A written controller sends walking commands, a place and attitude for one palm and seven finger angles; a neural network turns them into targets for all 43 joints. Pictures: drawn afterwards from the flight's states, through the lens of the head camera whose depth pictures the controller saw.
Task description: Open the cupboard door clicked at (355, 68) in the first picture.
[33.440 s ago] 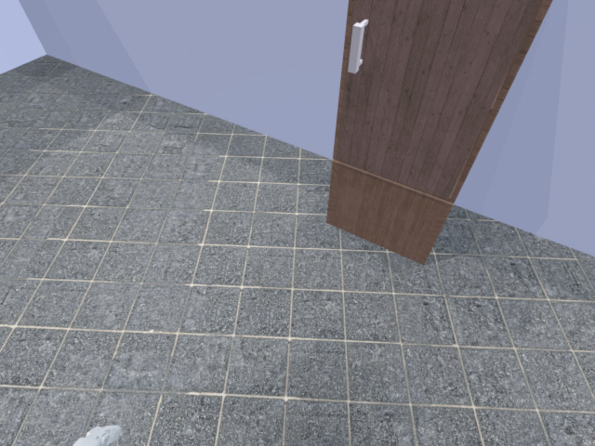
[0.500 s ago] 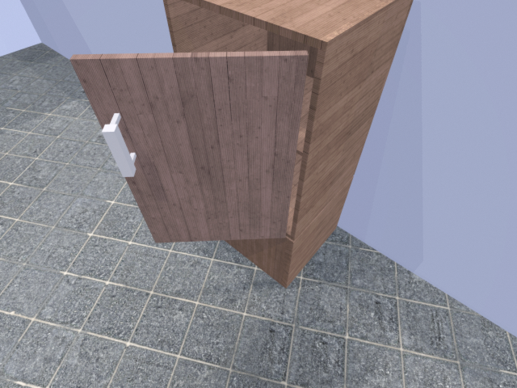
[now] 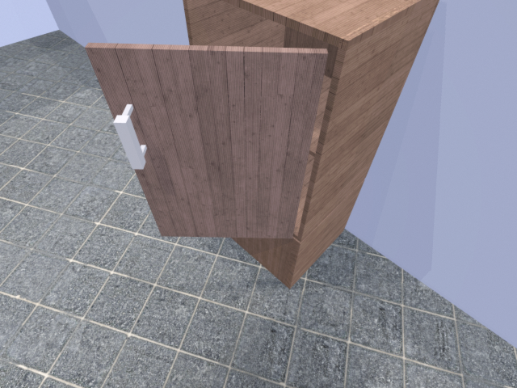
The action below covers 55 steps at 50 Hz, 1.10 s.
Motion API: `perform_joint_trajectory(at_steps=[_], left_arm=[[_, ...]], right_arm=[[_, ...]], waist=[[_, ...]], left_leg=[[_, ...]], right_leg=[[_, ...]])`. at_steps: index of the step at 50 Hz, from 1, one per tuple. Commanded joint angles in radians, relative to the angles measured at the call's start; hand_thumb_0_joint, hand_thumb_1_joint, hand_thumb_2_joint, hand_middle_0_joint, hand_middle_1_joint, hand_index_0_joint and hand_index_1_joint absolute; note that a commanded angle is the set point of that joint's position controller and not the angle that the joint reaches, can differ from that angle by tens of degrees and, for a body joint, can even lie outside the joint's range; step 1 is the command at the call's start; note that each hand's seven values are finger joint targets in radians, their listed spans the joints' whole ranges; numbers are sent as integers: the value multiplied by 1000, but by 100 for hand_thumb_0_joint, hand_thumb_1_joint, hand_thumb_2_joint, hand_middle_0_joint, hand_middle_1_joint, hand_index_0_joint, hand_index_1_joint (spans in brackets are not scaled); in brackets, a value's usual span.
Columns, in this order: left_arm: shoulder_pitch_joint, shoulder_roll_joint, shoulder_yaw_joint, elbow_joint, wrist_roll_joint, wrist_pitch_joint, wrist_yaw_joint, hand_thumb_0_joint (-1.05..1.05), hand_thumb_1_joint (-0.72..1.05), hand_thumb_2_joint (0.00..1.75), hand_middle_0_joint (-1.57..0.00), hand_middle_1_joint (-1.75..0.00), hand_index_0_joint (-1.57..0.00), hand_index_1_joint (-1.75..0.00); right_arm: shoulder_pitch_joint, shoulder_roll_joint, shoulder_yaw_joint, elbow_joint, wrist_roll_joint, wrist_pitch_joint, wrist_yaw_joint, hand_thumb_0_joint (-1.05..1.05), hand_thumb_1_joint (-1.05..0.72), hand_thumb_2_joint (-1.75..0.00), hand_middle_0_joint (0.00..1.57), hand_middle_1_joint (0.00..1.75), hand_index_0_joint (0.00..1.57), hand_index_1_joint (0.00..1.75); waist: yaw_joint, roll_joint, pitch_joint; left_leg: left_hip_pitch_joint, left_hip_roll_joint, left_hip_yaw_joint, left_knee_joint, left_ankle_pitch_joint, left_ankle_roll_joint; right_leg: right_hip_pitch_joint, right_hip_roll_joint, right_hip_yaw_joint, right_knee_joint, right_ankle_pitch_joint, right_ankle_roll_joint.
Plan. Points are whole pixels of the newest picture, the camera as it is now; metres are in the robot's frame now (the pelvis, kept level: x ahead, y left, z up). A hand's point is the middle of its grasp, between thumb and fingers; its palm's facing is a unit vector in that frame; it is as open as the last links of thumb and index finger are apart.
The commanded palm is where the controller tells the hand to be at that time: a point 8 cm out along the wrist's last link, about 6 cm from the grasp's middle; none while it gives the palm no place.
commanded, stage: shuffle to correct the standing spot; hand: left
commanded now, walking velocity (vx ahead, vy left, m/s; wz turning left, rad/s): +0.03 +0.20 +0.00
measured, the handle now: (133, 137) +0.55 +0.29 +0.05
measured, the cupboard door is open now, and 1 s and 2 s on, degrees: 43 43 43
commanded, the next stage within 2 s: come to a stop and stand still in 0.06 s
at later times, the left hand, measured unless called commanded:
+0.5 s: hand out of the picture +0.04 +0.23 -0.17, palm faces +0.04 -0.98 -0.17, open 7.2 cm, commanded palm none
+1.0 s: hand out of the picture -0.01 +0.18 -0.16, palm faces +0.00 -0.98 -0.22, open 7.3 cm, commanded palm none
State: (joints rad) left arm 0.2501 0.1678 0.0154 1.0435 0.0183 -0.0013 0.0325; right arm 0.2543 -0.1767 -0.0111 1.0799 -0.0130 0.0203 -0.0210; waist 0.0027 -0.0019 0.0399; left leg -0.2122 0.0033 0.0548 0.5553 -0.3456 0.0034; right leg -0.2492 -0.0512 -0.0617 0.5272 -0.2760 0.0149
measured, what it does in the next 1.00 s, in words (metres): steps on the spot: right foot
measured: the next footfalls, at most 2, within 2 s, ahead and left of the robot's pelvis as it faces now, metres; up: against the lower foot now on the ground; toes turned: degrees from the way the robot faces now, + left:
right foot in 0.66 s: +0.02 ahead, -0.10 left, +0.00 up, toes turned +0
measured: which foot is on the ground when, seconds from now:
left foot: down 0.00-1.00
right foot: down 0.00-0.12, up 0.14-0.64, down 0.66-1.00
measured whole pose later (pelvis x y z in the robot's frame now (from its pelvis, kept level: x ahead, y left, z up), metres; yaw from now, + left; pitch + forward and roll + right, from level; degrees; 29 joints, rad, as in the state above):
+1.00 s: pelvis +0.00 +0.01 +0.00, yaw +1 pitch -1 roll +1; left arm 0.30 0.13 -0.04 1.10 0.01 -0.02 0.04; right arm 0.26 -0.18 0.00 1.09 -0.02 -0.01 -0.02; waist -0.01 0.04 0.02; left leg -0.20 0.00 0.12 0.48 -0.27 0.03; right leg -0.19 -0.01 -0.01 0.52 -0.31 -0.01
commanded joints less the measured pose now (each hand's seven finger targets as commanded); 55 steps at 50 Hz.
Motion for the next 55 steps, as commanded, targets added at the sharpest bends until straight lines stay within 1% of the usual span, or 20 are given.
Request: perform_joint_trajectory(at_steps=[1,3,4,5,6,7,8,10,12,19,27,29,30,31,32,33,36,42,47,55], left_arm=[[102,223,77,-66,12,-3,21,0,90,90,-20,-30,-20,-30],[36,219,80,-92,9,5,19,0,90,90,-20,-30,-20,-30],[4,208,78,-109,3,11,16,0,90,90,-20,-30,-20,-30],[-9,174,74,-132,0,23,11,0,90,90,-20,-30,-20,-30],[-33,119,64,-151,4,38,9,0,90,90,-20,-30,-20,-30],[-71,105,58,-154,9,45,10,0,90,90,-20,-30,-20,-30],[-68,96,55,-154,10,39,4,0,90,90,-20,-30,-20,-30],[-15,70,48,-115,13,26,-6,0,90,90,-20,-30,-20,-30],[16,51,35,-90,12,20,-12,0,90,90,-20,-30,-20,-30],[5,39,11,-44,2,22,-7,0,90,90,-20,-30,-20,-30],[-19,31,10,-32,-3,28,-7,0,90,90,-20,-30,-20,-30],[2,29,10,-20,-6,18,-5,0,90,90,-20,-30,-20,-30],[95,70,-4,42,11,1,31,0,90,90,-20,-30,-20,-30],[92,73,-11,-5,-1,-6,32,0,90,90,-20,-30,-20,-30],[44,92,-14,-26,0,-5,23,0,90,90,-20,-30,-20,-30],[49,94,-15,-30,3,-13,16,0,90,90,-20,-30,-20,-30],[62,75,-19,-6,-6,-28,14,0,90,90,-20,-30,-20,-30],[59,80,-24,5,-7,-29,12,0,90,90,-20,-30,-20,-30],[80,86,-25,16,-7,-38,11,0,90,90,-20,-30,-20,-30],[108,101,-20,35,-7,-46,10,0,90,90,-20,-30,-20,-30]], right_arm=[[-17,-77,-33,-110,3,-10,3,0,-90,-90,20,30,20,30],[43,-64,-36,-99,5,-13,8,0,-90,-90,20,30,20,30],[86,-72,-36,-87,3,-15,9,0,-90,-90,20,30,20,30],[101,-125,-47,-94,-6,-15,9,0,-90,-90,20,30,20,30],[104,-185,-60,-107,-15,-10,12,0,-90,-90,20,30,20,30],[108,-181,-58,-111,-12,-9,5,0,-90,-90,20,30,20,30],[84,-162,-51,-122,-12,-12,0,0,-90,-90,20,30,20,30],[43,-128,-35,-138,-19,-30,-5,0,-90,-90,20,30,20,30],[74,-111,-25,-125,-17,-51,-11,0,-90,-90,20,30,20,30],[146,-87,-7,-44,-14,-71,-35,0,-90,-90,20,30,20,30],[137,-97,-18,5,-16,-52,-34,0,-90,-90,20,30,20,30],[133,-85,-16,16,-12,-53,-32,0,-90,-90,20,30,20,30],[73,-167,-24,-31,9,-48,-18,0,-90,-90,20,30,20,30],[65,-99,-10,-61,-3,-45,-7,0,-90,-90,20,30,20,30],[75,-80,-7,-77,-5,-45,1,0,-90,-90,20,30,20,30],[56,-63,0,-79,-14,-49,9,0,-90,-90,20,30,20,30],[110,-87,-9,-65,-5,-61,-1,0,-90,-90,20,30,20,30],[85,-69,-1,-49,-2,-49,0,0,-90,-90,20,30,20,30],[69,-71,4,-26,-1,-51,2,0,-90,-90,20,30,20,30],[35,-76,6,4,3,-54,-3,0,-90,-90,20,30,20,30]], waist=[[47,-209,-27],[-3,-164,-46],[-25,-104,-52],[-28,60,-49],[-38,280,-3],[-60,265,7],[-37,161,18],[-8,61,-12],[-9,37,-35],[-25,35,-35],[-28,82,-27],[-13,59,-39],[10,44,-42],[20,27,-58],[-9,66,1],[9,159,-6],[-16,6,-89],[-23,-28,61],[-24,-71,35],[-14,-33,2]], left_leg=[[-213,17,-4,131,-141,-15],[-54,11,20,-45,-4,-16],[57,14,16,-119,103,-7],[103,124,-105,-173,172,39],[61,271,-270,-291,150,123],[-3,302,-334,-345,91,187],[10,308,-346,-330,98,229],[43,266,-277,-315,196,213],[95,252,-229,-313,341,199],[170,274,-199,-292,656,166],[107,259,-213,-284,447,166],[97,233,-187,-244,473,140],[72,210,-145,-94,640,85],[-32,154,-122,-116,204,57],[-104,122,-118,-165,2,41],[-102,100,-126,-174,45,36],[4,131,-126,-132,267,62],[-22,95,-78,-167,84,40],[34,90,-58,-167,124,34],[66,95,-38,-158,195,24]], right_leg=[[148,-356,303,-135,439,-212],[40,-306,215,-66,403,-158],[-57,-242,152,-19,284,-115],[-162,-133,52,84,54,-59],[-252,-17,-58,267,-266,-11],[-275,-11,17,446,-315,-24],[-322,-24,39,543,-292,-38],[-313,-41,41,588,-178,-31],[-290,-39,39,536,-121,-14],[-185,-14,71,309,-120,3],[-70,-2,55,100,-140,-13],[4,1,49,-43,-48,-18],[-12,-20,59,-30,87,-10],[27,-24,100,-93,-44,-44],[-8,-33,103,-80,-115,-70],[2,-36,103,-60,-38,-73],[37,-12,85,-29,72,-57],[-44,-39,149,-114,7,-64],[-39,-48,169,-143,53,-64],[19,-63,177,-155,232,-64]])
